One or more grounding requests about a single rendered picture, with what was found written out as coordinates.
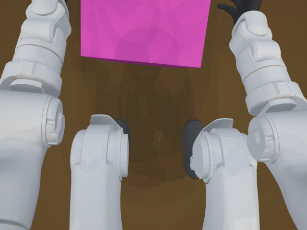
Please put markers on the robot right forearm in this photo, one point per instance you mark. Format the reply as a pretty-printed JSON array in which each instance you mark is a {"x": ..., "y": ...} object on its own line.
[{"x": 262, "y": 70}]

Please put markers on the robot left forearm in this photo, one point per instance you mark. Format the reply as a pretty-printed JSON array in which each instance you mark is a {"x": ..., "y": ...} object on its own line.
[{"x": 40, "y": 50}]

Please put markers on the right robot upper arm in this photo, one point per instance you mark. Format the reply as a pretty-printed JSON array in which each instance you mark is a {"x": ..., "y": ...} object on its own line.
[{"x": 279, "y": 139}]

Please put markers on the carton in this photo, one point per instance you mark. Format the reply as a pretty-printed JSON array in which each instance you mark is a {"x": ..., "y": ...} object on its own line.
[{"x": 164, "y": 33}]

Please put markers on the right robot hand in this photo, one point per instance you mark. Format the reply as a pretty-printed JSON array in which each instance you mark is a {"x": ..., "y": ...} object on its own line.
[{"x": 242, "y": 7}]

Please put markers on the robot right thigh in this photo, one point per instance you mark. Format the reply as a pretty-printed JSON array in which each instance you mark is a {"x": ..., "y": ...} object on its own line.
[{"x": 231, "y": 182}]

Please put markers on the left robot shin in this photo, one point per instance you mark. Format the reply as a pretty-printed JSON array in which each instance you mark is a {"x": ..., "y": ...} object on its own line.
[{"x": 77, "y": 144}]

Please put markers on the left robot upper arm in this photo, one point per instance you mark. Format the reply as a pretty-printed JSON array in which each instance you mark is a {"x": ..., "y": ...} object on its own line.
[{"x": 29, "y": 124}]

